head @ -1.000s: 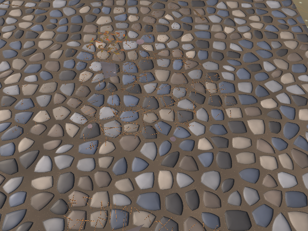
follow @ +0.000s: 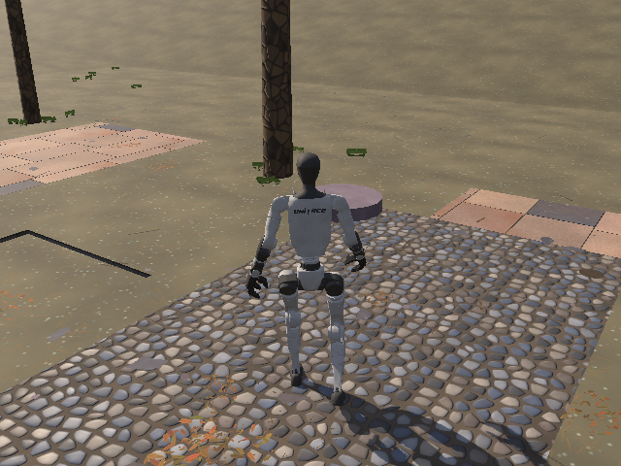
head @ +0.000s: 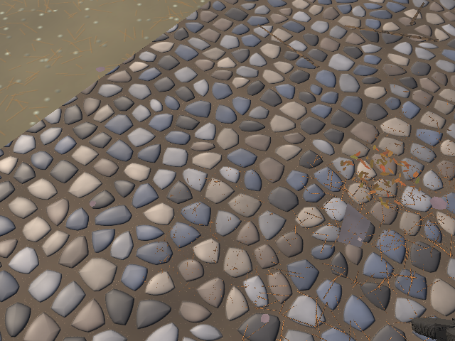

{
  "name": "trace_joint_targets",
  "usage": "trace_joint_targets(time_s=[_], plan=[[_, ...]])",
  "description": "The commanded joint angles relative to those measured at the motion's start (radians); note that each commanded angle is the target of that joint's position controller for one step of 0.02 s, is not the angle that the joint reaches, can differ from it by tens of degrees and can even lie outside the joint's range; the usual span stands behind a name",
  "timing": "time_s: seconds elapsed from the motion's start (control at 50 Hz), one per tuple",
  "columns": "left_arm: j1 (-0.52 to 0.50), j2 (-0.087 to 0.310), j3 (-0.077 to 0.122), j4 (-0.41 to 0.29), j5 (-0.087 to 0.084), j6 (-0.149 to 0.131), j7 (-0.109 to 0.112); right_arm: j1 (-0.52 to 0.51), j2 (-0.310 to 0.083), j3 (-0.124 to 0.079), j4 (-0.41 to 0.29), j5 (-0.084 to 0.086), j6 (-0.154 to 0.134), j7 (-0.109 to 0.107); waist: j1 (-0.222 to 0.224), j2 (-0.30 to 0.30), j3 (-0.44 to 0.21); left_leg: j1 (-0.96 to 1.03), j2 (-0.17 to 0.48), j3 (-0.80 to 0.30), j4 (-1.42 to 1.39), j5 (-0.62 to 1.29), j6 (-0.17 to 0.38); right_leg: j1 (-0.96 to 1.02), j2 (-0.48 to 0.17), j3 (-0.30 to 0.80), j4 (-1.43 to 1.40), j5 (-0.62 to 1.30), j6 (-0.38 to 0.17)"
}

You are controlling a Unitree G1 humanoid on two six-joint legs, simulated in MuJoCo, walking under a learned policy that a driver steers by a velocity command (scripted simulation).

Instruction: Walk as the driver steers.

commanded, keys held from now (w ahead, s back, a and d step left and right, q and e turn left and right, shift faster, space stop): w+q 0.04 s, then w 0.02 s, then w+e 0.94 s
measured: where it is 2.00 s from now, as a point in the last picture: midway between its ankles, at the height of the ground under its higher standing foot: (347, 173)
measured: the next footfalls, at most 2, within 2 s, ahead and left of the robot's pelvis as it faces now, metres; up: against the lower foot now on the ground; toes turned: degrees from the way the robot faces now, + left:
right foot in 0.48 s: +0.45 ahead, -0.14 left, +0.00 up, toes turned -5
left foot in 0.94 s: +0.75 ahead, +0.02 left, +0.00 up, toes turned -24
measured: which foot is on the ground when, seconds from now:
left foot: down 0.00-0.50, up 0.52-0.92, down 0.94-1.00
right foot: up 0.00-0.46, down 0.48-0.96, up 0.98-1.00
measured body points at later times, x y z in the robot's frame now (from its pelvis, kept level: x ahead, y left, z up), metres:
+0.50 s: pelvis +0.30 -0.04 +0.00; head +0.33 -0.05 +0.45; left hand +0.51 +0.20 -0.09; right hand +0.33 -0.34 -0.12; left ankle +0.10 +0.08 -0.70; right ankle +0.41 -0.14 -0.72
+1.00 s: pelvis +0.59 -0.05 +0.01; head +0.61 -0.05 +0.46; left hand +0.74 +0.20 -0.11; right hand +0.71 -0.36 -0.06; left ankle +0.71 +0.03 -0.72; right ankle +0.42 -0.13 -0.68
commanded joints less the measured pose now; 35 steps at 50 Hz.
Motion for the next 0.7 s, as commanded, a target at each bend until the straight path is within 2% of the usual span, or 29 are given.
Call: trace_joint_targets(time_s=[0.02, 0.04, 0.06, 0.08, 0.12, 0.18, 0.22, 0.26, 0.34, 0.38, 0.42, 0.44, 0.46, 0.48, 0.5, 0.52, 0.54, 0.56, 0.58, 0.6, 0.62, 0.64, 0.66, 0.7], plan=[[-0.112, 0.120, 0.004, -0.165, -0.022, -0.078, -0.014, 0.272, -0.173, -0.055, -0.001, -0.002, -0.027, -0.009, -0.140, 0.081, -0.249, 0.731, 0.311, -0.624, -0.351, -0.066, 0.252, -0.666, 0.003, 0.154, 0.291, 0.079, -0.042], [-0.110, 0.119, 0.006, -0.152, 0.006, -0.078, -0.006, 0.194, -0.144, -0.044, -0.012, -0.004, -0.028, -0.011, -0.092, 0.023, -0.185, 0.577, 0.271, -0.530, -0.356, 0.030, 0.220, -0.594, -0.030, 0.154, 0.203, 0.133, -0.036], [-0.085, 0.130, 0.014, -0.141, 0.018, -0.067, -0.006, 0.139, -0.111, -0.030, -0.026, -0.015, -0.028, -0.014, -0.051, 0.034, -0.157, 0.467, 0.246, -0.456, -0.375, 0.141, 0.207, -0.515, -0.056, 0.156, 0.145, 0.169, -0.029], [-0.055, 0.126, 0.015, -0.129, 0.017, -0.052, -0.010, 0.113, -0.095, -0.023, -0.030, -0.023, -0.029, -0.018, -0.027, 0.046, -0.149, 0.403, 0.238, -0.416, -0.397, 0.201, 0.203, -0.464, -0.067, 0.147, 0.117, 0.191, -0.021], [-0.034, 0.092, 0.007, -0.112, 0.020, -0.028, -0.012, 0.118, -0.100, -0.020, -0.006, -0.023, -0.041, -0.023, -0.017, 0.043, -0.133, 0.331, 0.231, -0.330, -0.427, 0.321, 0.207, -0.435, -0.070, 0.117, 0.056, 0.237, 0.003], [-0.114, 0.054, -0.010, -0.130, 0.018, -0.014, -0.012, 0.157, -0.123, -0.022, 0.035, -0.025, -0.050, -0.035, -0.047, 0.046, -0.083, 0.306, 0.205, -0.216, -0.466, 0.334, 0.176, -0.470, -0.076, 0.108, -0.094, 0.423, 0.018], [-0.163, 0.046, -0.015, -0.135, 0.010, -0.015, -0.019, 0.173, -0.122, -0.018, 0.055, -0.027, -0.052, -0.038, -0.073, 0.050, -0.059, 0.316, 0.183, -0.152, -0.481, 0.284, 0.141, -0.461, -0.062, 0.099, -0.221, 0.565, 0.007], [-0.220, 0.035, -0.021, -0.149, 0.002, -0.019, -0.028, 0.194, -0.132, -0.017, 0.077, -0.027, -0.057, -0.038, -0.103, 0.051, -0.034, 0.334, 0.189, -0.118, -0.497, 0.222, 0.119, -0.442, -0.040, 0.085, -0.329, 0.663, -0.008], [-0.298, 0.039, -0.022, -0.190, -0.010, -0.021, -0.052, 0.243, -0.145, -0.023, 0.126, -0.023, -0.053, -0.034, -0.139, 0.042, 0.011, 0.488, 0.251, -0.091, -0.477, 0.225, 0.104, -0.512, -0.008, 0.094, -0.432, 0.626, -0.046], [-0.312, 0.039, -0.021, -0.211, -0.006, -0.022, -0.066, 0.249, -0.150, -0.027, 0.140, -0.019, -0.042, -0.039, -0.136, 0.045, 0.013, 0.575, 0.280, -0.078, -0.430, 0.321, 0.089, -0.546, 0.009, 0.086, -0.456, 0.536, -0.072], [-0.270, 0.053, -0.014, -0.217, 0.000, -0.021, -0.075, 0.226, -0.166, -0.031, 0.138, -0.017, -0.029, -0.048, -0.103, 0.070, -0.027, 0.617, 0.282, -0.045, -0.338, 0.583, 0.060, -0.475, 0.049, 0.044, -0.467, 0.433, -0.104], [-0.211, 0.076, -0.002, -0.210, 0.003, -0.018, -0.073, 0.214, -0.178, -0.035, 0.132, -0.018, -0.022, -0.054, -0.070, 0.091, -0.081, 0.625, 0.271, -0.026, -0.249, 0.779, 0.042, -0.381, 0.087, 0.008, -0.458, 0.387, -0.122], [-0.088, 0.113, 0.020, -0.184, 0.006, -0.014, -0.068, 0.194, -0.182, -0.033, 0.125, -0.017, -0.012, -0.062, 0.002, 0.084, -0.155, 0.593, 0.238, 0.016, -0.078, 0.915, 0.016, -0.210, 0.134, -0.024, -0.486, 0.402, -0.149], [0.060, 0.173, 0.046, -0.160, 0.005, -0.010, -0.057, 0.201, -0.165, -0.024, 0.112, -0.024, -0.013, -0.072, 0.069, 0.043, -0.246, 0.422, 0.205, 0.046, 0.163, 0.785, -0.025, 0.062, 0.081, 0.081, -0.484, 0.479, -0.197], [0.146, 0.286, 0.072, -0.162, 0.009, -0.010, -0.047, 0.312, -0.065, 0.011, 0.067, -0.043, -0.039, -0.062, 0.027, -0.195, -0.393, -0.007, 0.034, 0.044, 0.586, 0.175, -0.105, 0.473, -0.184, 0.586, -0.510, 0.412, -0.392], [0.178, 0.219, 0.054, -0.156, -0.006, -0.009, -0.048, 0.283, -0.075, 0.021, 0.076, -0.043, -0.071, -0.044, 0.057, -0.220, -0.500, -0.199, -0.053, -0.126, 0.729, -0.372, -0.113, 0.618, -0.258, 0.908, -0.678, 0.310, -0.451], [0.147, 0.167, 0.039, -0.159, -0.002, -0.004, -0.041, 0.195, -0.133, 0.006, 0.051, -0.001, -0.093, -0.027, 0.077, -0.151, -0.372, -0.301, 0.017, -0.174, 0.764, -0.320, -0.095, 0.549, -0.229, 0.773, -0.699, 0.232, -0.389], [0.089, 0.148, 0.034, -0.173, -0.001, -0.001, -0.035, 0.126, -0.129, 0.013, 0.031, 0.004, -0.105, -0.024, 0.060, -0.063, -0.259, -0.307, 0.062, -0.153, 0.697, -0.242, -0.083, 0.398, -0.191, 0.651, -0.710, 0.259, -0.352], [0.030, 0.130, 0.027, -0.187, 0.003, 0.004, -0.033, 0.094, -0.124, 0.011, 0.024, -0.016, -0.108, -0.029, 0.021, 0.006, -0.170, -0.271, 0.096, -0.135, 0.597, -0.195, -0.085, 0.238, -0.157, 0.564, -0.728, 0.349, -0.331], [-0.009, 0.110, 0.017, -0.203, 0.012, 0.005, -0.030, 0.099, -0.131, 0.003, 0.023, -0.031, -0.100, -0.035, -0.017, 0.001, -0.130, -0.200, 0.121, -0.132, 0.529, -0.165, -0.092, 0.121, -0.126, 0.504, -0.755, 0.442, -0.323], [-0.033, 0.106, 0.016, -0.215, 0.017, 0.007, -0.027, 0.118, -0.126, 0.001, 0.022, -0.035, -0.089, -0.037, -0.044, -0.029, -0.117, -0.152, 0.127, -0.128, 0.493, -0.153, -0.104, 0.048, -0.105, 0.481, -0.777, 0.489, -0.327], [-0.044, 0.109, 0.018, -0.217, 0.015, 0.005, -0.024, 0.141, -0.114, 0.003, 0.027, -0.039, -0.078, -0.040, -0.059, -0.045, -0.113, -0.130, 0.131, -0.118, 0.454, -0.149, -0.119, 0.005, -0.094, 0.454, -0.790, 0.535, -0.334], [-0.044, 0.115, 0.020, -0.215, 0.012, 0.003, -0.019, 0.149, -0.102, 0.007, 0.031, -0.041, -0.070, -0.043, -0.066, -0.052, -0.109, -0.115, 0.130, -0.106, 0.413, -0.133, -0.136, -0.036, -0.083, 0.420, -0.797, 0.580, -0.336], [-0.032, 0.140, 0.028, -0.207, 0.007, 0.003, -0.007, 0.102, -0.079, 0.017, 0.019, -0.044, -0.062, -0.049, -0.057, -0.054, -0.091, -0.105, 0.118, -0.088, 0.290, -0.036, -0.163, -0.092, -0.054, 0.360, -0.804, 0.611, -0.324]])
Velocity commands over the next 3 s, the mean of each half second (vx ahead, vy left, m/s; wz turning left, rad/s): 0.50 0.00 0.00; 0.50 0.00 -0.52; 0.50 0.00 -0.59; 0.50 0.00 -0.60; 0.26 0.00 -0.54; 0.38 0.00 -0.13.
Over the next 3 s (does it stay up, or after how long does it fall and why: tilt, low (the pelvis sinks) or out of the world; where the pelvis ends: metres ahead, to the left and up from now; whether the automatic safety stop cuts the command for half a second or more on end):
stays up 1.21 -0.68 0.03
